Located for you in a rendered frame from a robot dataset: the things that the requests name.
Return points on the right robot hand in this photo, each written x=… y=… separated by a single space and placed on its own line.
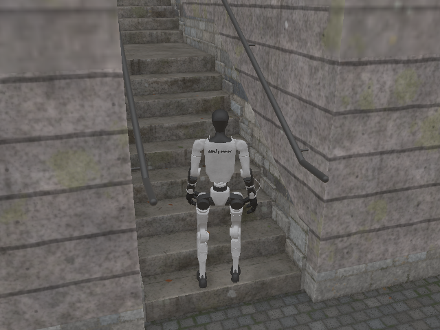
x=253 y=203

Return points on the robot right forearm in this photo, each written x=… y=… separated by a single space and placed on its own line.
x=249 y=184

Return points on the left robot hand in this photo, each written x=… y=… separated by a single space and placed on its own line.
x=190 y=196

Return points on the robot right upper arm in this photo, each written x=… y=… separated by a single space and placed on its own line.
x=244 y=157

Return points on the robot left forearm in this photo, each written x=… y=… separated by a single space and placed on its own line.
x=191 y=183

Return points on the robot torso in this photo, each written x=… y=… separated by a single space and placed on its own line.
x=219 y=161

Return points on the robot right foot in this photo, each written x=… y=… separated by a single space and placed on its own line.
x=235 y=275

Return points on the robot left upper arm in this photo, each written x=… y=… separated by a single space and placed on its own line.
x=196 y=157

